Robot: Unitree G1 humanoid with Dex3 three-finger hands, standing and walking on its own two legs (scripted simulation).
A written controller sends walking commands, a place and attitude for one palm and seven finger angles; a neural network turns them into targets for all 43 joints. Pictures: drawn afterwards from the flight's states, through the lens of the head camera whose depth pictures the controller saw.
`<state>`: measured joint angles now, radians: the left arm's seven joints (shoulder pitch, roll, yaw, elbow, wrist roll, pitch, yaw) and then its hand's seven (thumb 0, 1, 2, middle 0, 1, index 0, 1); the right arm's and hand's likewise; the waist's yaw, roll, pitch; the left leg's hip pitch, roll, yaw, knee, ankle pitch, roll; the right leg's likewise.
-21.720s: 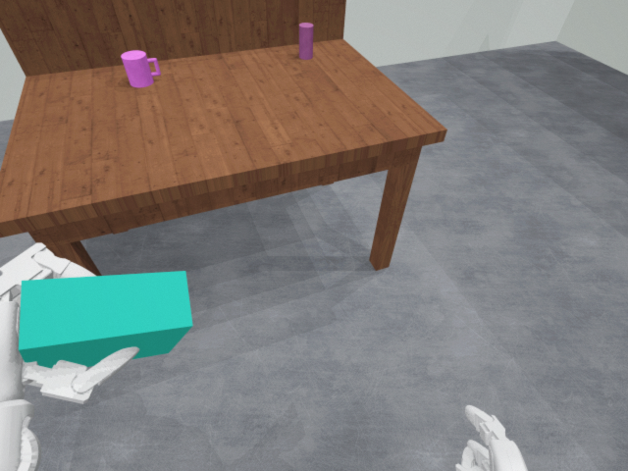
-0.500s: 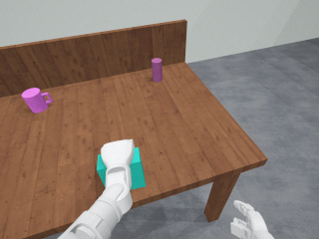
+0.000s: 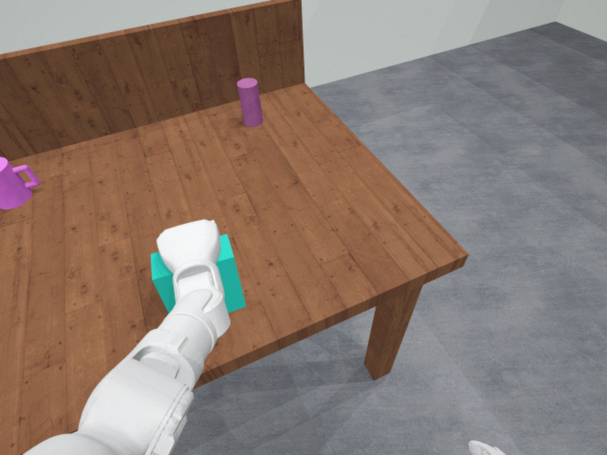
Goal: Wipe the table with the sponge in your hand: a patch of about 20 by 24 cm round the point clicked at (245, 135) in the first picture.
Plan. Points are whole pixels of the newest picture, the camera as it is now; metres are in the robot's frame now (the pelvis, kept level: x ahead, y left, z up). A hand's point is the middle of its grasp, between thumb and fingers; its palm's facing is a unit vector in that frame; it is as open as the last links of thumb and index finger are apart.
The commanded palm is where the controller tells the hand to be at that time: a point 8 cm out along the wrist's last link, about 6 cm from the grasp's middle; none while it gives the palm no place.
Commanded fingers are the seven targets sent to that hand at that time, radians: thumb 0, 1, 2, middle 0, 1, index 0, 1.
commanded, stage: wipe forward along the third lane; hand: left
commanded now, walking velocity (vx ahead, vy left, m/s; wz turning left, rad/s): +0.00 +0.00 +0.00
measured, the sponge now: (204, 290) +0.38 +0.19 -0.04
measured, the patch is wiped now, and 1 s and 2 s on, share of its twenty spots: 0.90 1.00 1.00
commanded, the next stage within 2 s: wipe back along the third lane in 0.92 s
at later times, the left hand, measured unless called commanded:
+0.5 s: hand (193, 241) +0.44 +0.21 +0.01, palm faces -0.10 +0.00 -1.00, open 9.5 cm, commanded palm +0.42 +0.21 +0.04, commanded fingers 0.00 0.10 1.30 -1.20 -1.60 -1.20 -1.60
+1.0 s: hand (183, 222) +0.48 +0.24 +0.01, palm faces -0.10 -0.01 -0.99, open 9.5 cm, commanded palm +0.46 +0.23 +0.03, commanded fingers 0.00 0.10 1.30 -1.20 -1.60 -1.20 -1.60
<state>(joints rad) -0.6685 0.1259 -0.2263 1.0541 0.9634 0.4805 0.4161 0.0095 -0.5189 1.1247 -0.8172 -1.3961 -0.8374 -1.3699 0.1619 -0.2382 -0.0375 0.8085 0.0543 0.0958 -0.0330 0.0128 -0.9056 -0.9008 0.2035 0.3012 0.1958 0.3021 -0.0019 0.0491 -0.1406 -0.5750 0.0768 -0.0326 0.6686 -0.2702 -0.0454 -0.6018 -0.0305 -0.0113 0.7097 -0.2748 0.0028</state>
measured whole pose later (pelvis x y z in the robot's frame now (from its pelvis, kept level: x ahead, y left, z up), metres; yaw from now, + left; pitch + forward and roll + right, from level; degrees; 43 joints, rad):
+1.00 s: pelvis +0.02 +0.02 -0.01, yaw -3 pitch +17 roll -1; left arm -0.89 0.32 -0.07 1.23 1.00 0.41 0.39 0.01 -0.53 1.14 -0.82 -1.39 -0.84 -1.38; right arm 0.22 -0.24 -0.02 0.78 0.04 0.03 -0.02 0.01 -0.90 -0.90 0.21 0.30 0.20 0.30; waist -0.09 0.04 -0.16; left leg -0.74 0.06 -0.06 0.76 -0.33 -0.05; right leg -0.75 -0.01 0.02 0.72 -0.28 0.03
